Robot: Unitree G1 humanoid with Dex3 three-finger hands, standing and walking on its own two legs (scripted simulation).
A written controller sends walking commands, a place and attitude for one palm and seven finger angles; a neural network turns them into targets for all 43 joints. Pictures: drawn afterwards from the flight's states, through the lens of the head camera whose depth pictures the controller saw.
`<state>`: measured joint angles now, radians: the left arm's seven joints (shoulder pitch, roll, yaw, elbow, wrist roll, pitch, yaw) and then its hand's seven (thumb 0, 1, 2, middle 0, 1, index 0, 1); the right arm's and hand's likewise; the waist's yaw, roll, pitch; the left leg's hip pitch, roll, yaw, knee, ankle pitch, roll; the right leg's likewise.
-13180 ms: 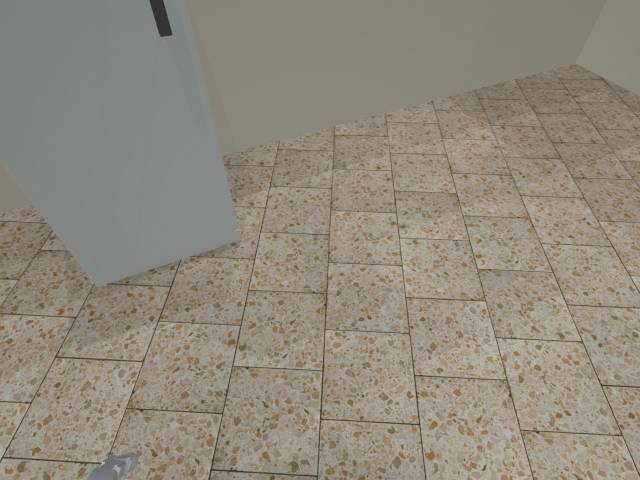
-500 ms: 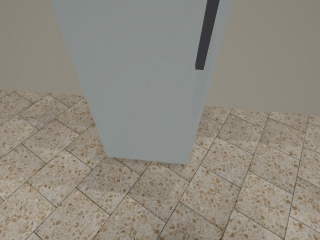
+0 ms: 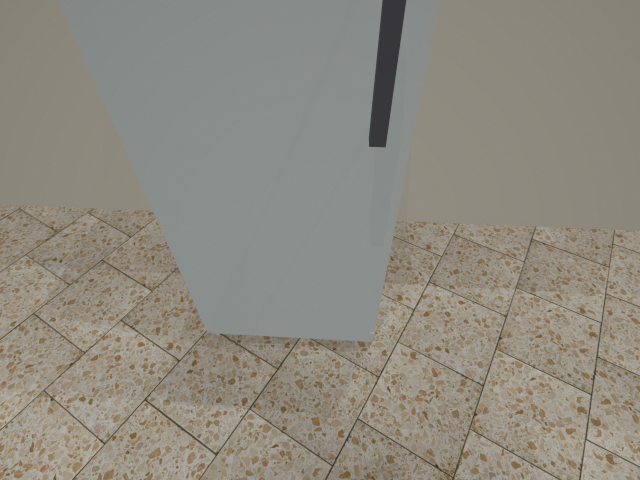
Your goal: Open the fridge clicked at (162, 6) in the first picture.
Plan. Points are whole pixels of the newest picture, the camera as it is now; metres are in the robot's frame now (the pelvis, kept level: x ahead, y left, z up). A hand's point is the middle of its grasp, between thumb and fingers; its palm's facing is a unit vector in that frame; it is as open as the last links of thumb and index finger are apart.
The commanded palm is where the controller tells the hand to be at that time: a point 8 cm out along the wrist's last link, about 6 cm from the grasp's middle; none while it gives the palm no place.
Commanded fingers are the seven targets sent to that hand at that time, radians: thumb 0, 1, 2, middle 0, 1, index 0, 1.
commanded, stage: shuffle to correct the standing spot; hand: right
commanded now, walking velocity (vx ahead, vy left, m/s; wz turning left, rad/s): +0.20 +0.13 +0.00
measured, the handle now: (388, 37) +0.62 -0.06 +0.27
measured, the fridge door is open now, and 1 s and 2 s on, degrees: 0 0 0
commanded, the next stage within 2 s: come to a stop and stand still in 0.62 s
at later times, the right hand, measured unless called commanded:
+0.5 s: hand (420, 436) +0.24 -0.14 -0.18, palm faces +0.00 +0.98 -0.20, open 7.4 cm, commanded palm none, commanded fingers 0.00 -0.90 -0.90 0.20 0.30 0.20 0.30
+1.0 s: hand (384, 365) +0.34 -0.09 -0.17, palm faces +0.05 +0.97 -0.25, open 7.4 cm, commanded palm none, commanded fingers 0.00 -0.90 -0.90 0.20 0.30 0.20 0.30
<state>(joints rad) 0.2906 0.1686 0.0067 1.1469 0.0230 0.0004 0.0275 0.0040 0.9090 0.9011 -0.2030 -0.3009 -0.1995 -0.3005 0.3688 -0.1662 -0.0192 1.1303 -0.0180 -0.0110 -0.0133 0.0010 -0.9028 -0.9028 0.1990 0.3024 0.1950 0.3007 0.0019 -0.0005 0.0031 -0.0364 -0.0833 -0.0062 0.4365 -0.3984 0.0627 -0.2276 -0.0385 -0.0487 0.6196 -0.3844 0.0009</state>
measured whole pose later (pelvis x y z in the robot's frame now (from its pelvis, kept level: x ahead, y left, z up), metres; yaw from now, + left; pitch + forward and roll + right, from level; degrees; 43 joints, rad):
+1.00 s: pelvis +0.27 +0.11 +0.00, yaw -3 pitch +0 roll -1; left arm 0.24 0.20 0.08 1.01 0.01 0.04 0.04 0.00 0.91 0.90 -0.21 -0.30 -0.20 -0.30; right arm 0.15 -0.19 -0.05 0.95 -0.03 -0.01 -0.01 0.00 -0.91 -0.90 0.20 0.30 0.20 0.30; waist 0.01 -0.01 0.14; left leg -0.38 0.08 0.11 0.63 -0.23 0.01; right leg -0.32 -0.05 -0.01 1.00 -0.57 0.04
